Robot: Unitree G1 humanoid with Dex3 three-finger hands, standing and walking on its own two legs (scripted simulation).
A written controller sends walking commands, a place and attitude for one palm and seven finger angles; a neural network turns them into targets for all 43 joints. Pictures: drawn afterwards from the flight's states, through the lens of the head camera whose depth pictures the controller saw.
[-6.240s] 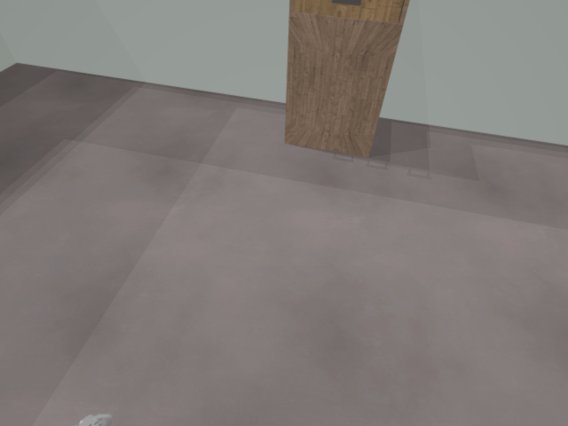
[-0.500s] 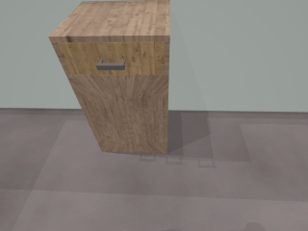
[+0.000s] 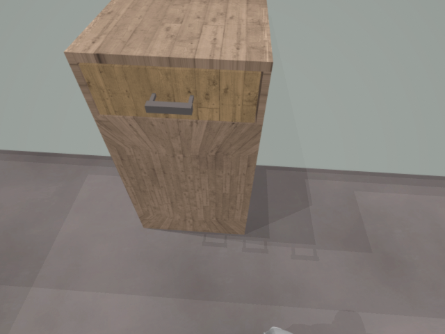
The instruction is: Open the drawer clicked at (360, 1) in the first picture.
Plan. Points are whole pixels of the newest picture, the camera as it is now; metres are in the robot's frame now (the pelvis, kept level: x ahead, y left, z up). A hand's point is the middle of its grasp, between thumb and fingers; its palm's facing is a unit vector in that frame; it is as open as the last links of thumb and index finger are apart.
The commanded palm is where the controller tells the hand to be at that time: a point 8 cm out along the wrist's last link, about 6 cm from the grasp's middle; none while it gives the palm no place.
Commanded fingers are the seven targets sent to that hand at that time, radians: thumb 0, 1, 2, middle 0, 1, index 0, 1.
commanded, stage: take the last steps up to it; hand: left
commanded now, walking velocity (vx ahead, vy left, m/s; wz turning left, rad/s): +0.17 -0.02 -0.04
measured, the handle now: (170, 102) +0.65 +0.18 +0.04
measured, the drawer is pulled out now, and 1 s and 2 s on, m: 0.00 0.00 0.00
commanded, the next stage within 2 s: come to a stop and stand still in 0.06 s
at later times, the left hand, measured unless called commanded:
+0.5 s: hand (140, 328) +0.16 +0.19 -0.18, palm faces +0.05 -0.97 -0.22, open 7.3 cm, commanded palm none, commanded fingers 0.00 0.90 0.90 -0.20 -0.30 -0.20 -0.30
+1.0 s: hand out of the picture +0.11 +0.14 -0.16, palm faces +0.00 -0.97 -0.24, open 7.4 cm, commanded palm none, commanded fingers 0.00 0.90 0.90 -0.20 -0.30 -0.20 -0.30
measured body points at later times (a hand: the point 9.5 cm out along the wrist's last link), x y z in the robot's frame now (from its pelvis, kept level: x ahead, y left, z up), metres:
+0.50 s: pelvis +0.11 +0.00 -0.01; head +0.14 +0.01 +0.44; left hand +0.16 +0.24 -0.16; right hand +0.16 -0.24 -0.16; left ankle +0.15 +0.11 -0.74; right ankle +0.11 -0.11 -0.74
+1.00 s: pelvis +0.07 -0.04 +0.00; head +0.08 -0.06 +0.45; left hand +0.11 +0.19 -0.15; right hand +0.09 -0.28 -0.17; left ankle +0.13 +0.11 -0.73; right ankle +0.03 -0.15 -0.74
